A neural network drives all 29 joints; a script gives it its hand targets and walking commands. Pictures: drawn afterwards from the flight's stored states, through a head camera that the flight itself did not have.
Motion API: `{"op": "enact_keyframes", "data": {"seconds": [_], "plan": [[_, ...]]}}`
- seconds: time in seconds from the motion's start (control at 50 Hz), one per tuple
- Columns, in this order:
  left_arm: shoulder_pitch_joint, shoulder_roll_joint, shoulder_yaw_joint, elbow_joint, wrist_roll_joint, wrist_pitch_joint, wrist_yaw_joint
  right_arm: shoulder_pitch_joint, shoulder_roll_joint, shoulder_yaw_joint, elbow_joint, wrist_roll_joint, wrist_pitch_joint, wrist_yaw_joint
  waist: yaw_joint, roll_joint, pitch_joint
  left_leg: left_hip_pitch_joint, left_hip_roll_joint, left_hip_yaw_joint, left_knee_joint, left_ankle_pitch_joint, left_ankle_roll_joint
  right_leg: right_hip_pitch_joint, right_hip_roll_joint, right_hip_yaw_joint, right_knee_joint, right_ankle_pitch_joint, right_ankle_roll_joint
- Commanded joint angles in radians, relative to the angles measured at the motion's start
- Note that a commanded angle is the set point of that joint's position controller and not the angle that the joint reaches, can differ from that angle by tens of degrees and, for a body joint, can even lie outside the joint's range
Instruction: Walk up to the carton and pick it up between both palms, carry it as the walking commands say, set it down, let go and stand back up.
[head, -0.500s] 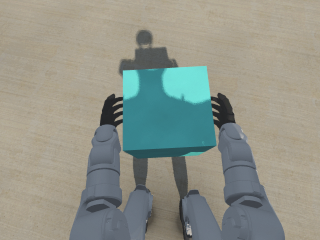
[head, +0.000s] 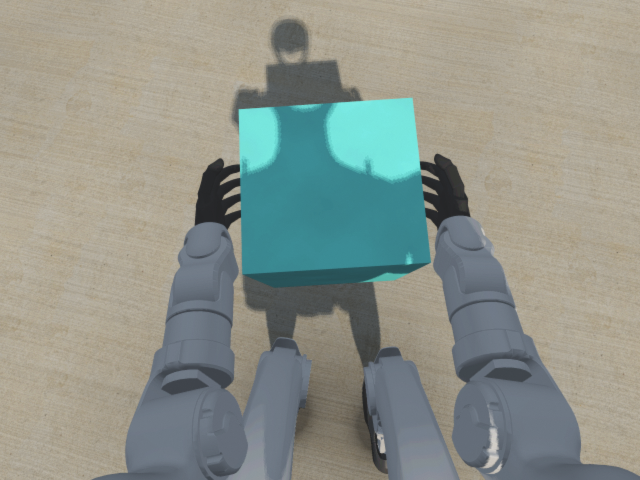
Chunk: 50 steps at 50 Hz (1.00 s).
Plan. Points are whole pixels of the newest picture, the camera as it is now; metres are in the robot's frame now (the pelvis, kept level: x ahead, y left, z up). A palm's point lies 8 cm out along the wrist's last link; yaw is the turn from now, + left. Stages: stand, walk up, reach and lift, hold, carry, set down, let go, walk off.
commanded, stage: set down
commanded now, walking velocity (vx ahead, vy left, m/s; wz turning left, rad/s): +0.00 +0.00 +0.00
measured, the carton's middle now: (330, 210) +0.46 +0.02 -0.15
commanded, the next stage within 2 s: none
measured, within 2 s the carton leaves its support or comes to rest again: neither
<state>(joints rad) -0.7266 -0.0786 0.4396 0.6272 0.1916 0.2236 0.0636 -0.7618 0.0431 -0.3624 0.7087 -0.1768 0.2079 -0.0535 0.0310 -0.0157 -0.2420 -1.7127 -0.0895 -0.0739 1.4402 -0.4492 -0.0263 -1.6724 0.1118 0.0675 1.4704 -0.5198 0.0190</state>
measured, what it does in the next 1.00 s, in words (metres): lowers itself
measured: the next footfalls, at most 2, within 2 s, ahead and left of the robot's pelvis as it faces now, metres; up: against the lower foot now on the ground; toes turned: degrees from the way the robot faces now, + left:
none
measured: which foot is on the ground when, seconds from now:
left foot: down 0.00-1.00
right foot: down 0.00-1.00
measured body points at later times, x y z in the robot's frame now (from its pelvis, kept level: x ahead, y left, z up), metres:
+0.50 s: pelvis -0.02 +0.00 -0.07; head +0.25 +0.00 +0.29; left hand +0.45 +0.18 -0.17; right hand +0.47 -0.13 -0.18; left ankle +0.08 +0.12 -0.55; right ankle +0.06 -0.12 -0.55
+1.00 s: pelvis -0.04 +0.00 -0.14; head +0.28 +0.01 +0.18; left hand +0.47 +0.18 -0.27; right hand +0.49 -0.12 -0.27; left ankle +0.08 +0.12 -0.55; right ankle +0.06 -0.12 -0.55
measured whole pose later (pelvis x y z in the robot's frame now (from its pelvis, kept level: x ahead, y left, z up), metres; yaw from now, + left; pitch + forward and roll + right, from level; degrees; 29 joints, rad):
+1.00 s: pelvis -0.04 +0.00 -0.14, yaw -1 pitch +45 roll -1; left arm -1.09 0.05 0.47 0.73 0.13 0.23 0.09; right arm -1.15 -0.08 -0.34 0.83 -0.12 0.22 -0.10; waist 0.05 -0.02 -0.03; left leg -2.20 -0.13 -0.07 1.90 -0.49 -0.06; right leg -2.16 0.17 0.05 1.94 -0.57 0.05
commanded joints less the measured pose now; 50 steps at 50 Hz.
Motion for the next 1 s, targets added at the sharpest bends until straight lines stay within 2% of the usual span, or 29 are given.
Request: {"op": "enact_keyframes", "data": {"seconds": [0.0, 0.52, 0.98], "plan": [[-0.545, -0.907, -0.538, 0.056, -0.089, -0.013, -0.192, -0.569, 0.919, 0.492, 0.005, 0.089, -0.031, 0.178, 0.012, 0.001, -0.793, 0.531, -0.071, 0.075, -0.078, 0.28, -0.011, 0.326, 0.068, -0.057, -0.12, 0.251, 0.011], [-0.803, -0.841, -0.474, 0.101, -0.11, 0.002, -0.191, -0.827, 0.874, 0.441, 0.053, 0.108, -0.015, 0.151, 0.028, -0.008, -0.865, 0.32, -0.073, 0.124, 0.159, 0.215, -0.02, 0.127, 0.079, -0.102, 0.108, 0.177, 0.013], [-0.972, -0.769, -0.471, 0.111, -0.154, 0.0, -0.202, -0.993, 0.808, 0.453, 0.077, 0.157, -0.016, 0.15, 0.039, -0.01, -0.877, 0.198, -0.059, 0.151, 0.349, 0.24, -0.019, -0.015, 0.073, -0.128, 0.3, 0.179, 0.008]]}}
